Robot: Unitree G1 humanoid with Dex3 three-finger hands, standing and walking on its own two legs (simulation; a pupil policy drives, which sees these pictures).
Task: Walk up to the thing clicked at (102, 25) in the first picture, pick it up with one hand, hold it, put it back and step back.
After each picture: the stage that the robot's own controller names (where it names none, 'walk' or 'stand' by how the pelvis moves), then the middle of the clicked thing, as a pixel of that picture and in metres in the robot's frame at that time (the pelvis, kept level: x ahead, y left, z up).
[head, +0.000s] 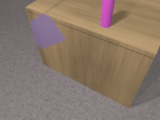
stand; (107, 6) +0.90 -0.08 +0.01
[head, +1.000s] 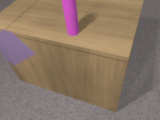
walk; (70, 13) +0.78 +0.15 +0.03
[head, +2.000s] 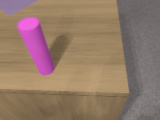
stand; (39, 50) +0.47 +0.22 +0.04
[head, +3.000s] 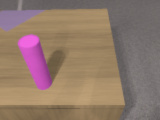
stand; (37, 65) +0.44 +0.22 +0.02
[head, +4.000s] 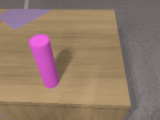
stand; (46, 64) +0.45 +0.19 +0.01
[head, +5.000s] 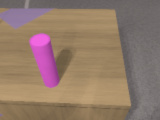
stand; (46, 63) +0.45 +0.20 +0.01
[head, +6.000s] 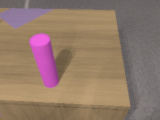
stand; (46, 63) +0.45 +0.19 +0.01
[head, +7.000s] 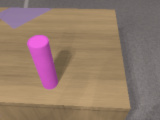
stand; (45, 65) +0.44 +0.20 +0.01
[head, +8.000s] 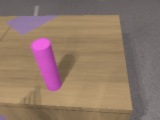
rise first; (48, 67) +0.45 +0.22 +0.01
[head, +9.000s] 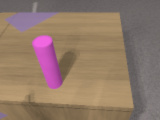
go down; (49, 65) +0.45 +0.21 +0.01
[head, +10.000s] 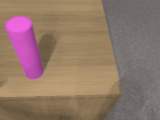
go down; (28, 52) +0.45 +0.19 +0.04
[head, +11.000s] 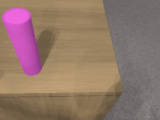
go down; (26, 47) +0.45 +0.20 +0.06
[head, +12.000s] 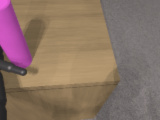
close in; (11, 38) +0.46 +0.21 +0.09
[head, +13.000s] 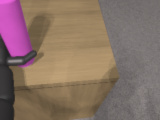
close; (15, 34) +0.47 +0.19 +0.10
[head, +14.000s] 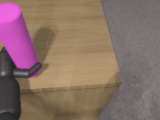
lift; (20, 47) +0.42 +0.19 +0.09
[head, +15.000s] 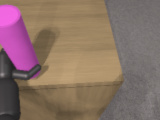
lift; (20, 49) +0.41 +0.19 +0.10
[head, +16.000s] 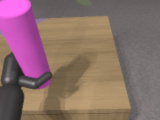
lift; (29, 52) +0.32 +0.16 +0.24
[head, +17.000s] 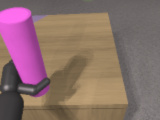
hold; (28, 59) +0.32 +0.17 +0.20
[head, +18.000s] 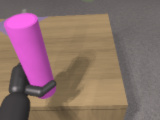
hold; (35, 62) +0.33 +0.16 +0.19
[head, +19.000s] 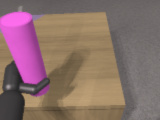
crouch; (29, 60) +0.34 +0.18 +0.18
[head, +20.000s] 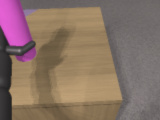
lower; (14, 23) +0.44 +0.22 +0.22
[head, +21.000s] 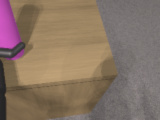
lower; (2, 24) +0.49 +0.21 +0.11
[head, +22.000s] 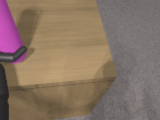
lower; (3, 29) +0.47 +0.21 +0.10
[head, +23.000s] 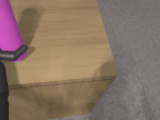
lower; (4, 27) +0.48 +0.21 +0.10
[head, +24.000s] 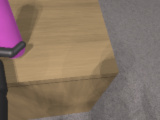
lower; (2, 23) +0.48 +0.21 +0.11
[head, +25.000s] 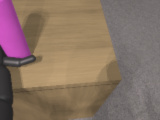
open; (9, 33) +0.46 +0.20 +0.10
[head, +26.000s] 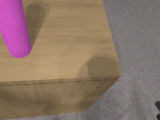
sink last; (12, 23) +0.47 +0.19 +0.10
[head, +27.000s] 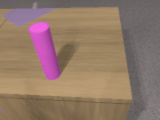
sink last; (47, 54) +0.48 +0.21 +0.07
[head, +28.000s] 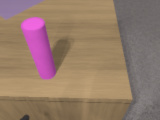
stand; (41, 52) +0.45 +0.20 +0.07
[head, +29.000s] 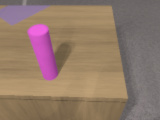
stand; (45, 55) +0.48 +0.20 +0.03
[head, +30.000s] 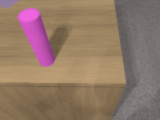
walk; (39, 41) +0.50 +0.22 +0.03
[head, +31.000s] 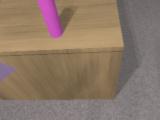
walk; (50, 13) +0.68 +0.23 +0.03
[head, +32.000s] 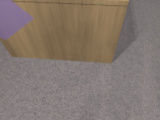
walk; out of the picture +1.02 +0.14 +0.04
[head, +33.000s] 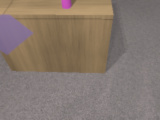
stand; out of the picture +1.11 +0.19 +0.02
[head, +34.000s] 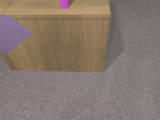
stand; out of the picture +1.13 +0.20 +0.01
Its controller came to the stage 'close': yes
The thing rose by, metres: 0.20
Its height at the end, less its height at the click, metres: +0.00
